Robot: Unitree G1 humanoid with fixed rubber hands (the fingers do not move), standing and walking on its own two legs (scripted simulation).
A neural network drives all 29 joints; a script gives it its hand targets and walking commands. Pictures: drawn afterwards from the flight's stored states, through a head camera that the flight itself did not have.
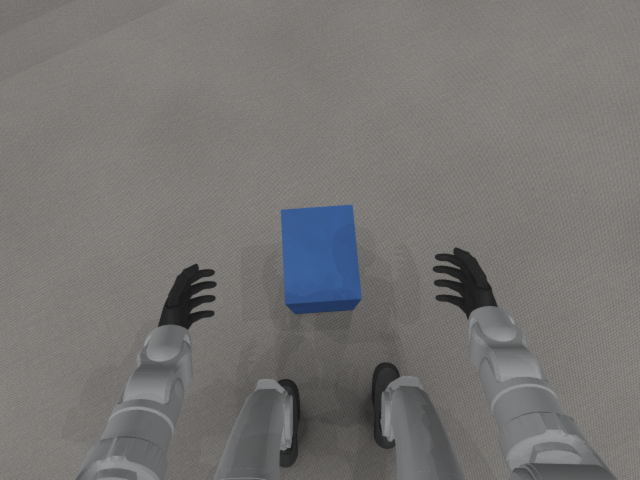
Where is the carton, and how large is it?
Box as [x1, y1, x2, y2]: [281, 205, 361, 313]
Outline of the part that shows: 352,205 281,210 285,304 294,313 353,309 360,300 361,296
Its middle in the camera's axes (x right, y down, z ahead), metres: +0.01 +0.07 +0.98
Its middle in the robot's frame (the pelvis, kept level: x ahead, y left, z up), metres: +0.47 +0.03 -0.57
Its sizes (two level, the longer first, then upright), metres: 0.213 0.163 0.271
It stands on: the floor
